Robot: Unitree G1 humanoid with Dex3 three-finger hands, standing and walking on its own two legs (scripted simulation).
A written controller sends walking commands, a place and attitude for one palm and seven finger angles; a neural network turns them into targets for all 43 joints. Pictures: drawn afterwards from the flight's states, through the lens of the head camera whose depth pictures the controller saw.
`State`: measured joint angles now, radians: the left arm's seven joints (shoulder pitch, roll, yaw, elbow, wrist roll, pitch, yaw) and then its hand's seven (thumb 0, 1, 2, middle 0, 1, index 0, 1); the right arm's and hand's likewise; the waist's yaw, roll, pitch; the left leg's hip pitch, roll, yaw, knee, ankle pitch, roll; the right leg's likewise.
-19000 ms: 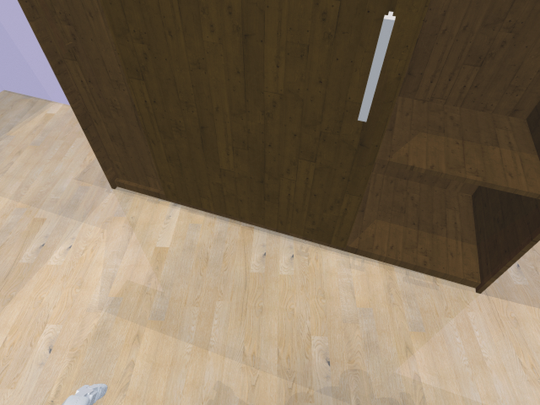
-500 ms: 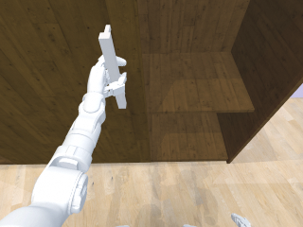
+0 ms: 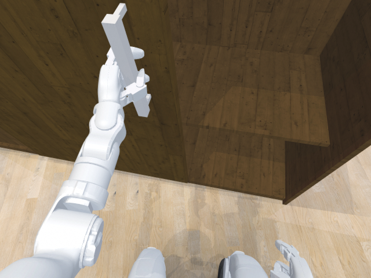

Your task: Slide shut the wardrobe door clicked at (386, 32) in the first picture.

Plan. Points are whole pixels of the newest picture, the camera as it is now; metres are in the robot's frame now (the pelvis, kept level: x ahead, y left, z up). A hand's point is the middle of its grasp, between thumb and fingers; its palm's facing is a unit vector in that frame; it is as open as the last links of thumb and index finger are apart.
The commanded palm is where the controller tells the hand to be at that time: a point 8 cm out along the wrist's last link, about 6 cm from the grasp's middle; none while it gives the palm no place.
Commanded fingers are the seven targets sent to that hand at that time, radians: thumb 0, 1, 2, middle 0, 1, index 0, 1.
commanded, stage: step sideways, sliding the door along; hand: left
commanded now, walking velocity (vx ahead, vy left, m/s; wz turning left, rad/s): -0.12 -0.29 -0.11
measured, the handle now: (134, 69) +0.49 +0.17 +0.11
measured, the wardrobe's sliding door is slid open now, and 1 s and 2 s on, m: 0.50 0.24 0.00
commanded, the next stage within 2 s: none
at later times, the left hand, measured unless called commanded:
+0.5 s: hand (185, 88) +0.44 +0.06 +0.12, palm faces +0.30 -0.95 -0.11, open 6.4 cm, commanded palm +0.41 +0.03 +0.12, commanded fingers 0.00 0.90 0.90 -0.45 -1.40 -0.45 -1.40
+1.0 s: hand (274, 102) +0.42 -0.11 +0.12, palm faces +0.10 -0.99 -0.02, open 6.0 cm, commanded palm +0.40 -0.11 +0.12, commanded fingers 0.00 0.90 0.90 -0.45 -1.40 -0.45 -1.40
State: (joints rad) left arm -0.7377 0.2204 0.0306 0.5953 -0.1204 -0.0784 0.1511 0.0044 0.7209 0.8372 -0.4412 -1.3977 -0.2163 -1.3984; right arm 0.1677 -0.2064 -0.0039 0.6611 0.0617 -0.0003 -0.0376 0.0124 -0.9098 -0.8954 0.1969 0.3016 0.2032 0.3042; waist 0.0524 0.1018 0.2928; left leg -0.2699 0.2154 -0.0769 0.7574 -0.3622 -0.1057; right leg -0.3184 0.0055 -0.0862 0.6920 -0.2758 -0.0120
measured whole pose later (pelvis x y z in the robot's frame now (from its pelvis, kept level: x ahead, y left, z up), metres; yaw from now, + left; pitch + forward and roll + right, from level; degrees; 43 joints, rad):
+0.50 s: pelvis +0.07 -0.12 +0.03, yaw +5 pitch +0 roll +3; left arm -0.38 0.12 0.04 0.20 -0.10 -0.08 0.19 0.01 0.70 0.84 -0.44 -1.40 -0.21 -1.40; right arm 0.07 -0.24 -0.03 0.59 0.05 -0.10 -0.04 0.01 -0.91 -0.90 0.20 0.30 0.20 0.30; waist 0.07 0.07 0.26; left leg -0.30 0.07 0.05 0.70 -0.39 -0.02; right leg -0.30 -0.02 -0.06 0.60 -0.26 -0.06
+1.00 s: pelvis +0.09 -0.21 +0.02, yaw +1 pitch +0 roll +2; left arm -0.10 0.07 -0.12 -0.10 -0.06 -0.15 0.20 0.04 0.74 0.81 -0.38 -1.40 -0.29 -1.40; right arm 0.02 -0.20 -0.02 0.56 0.03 -0.09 0.00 0.01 -0.91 -0.90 0.20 0.30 0.20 0.30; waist 0.03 0.01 0.24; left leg -0.24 0.11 0.15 0.53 -0.16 -0.04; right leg -0.38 0.03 -0.06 0.62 -0.22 -0.07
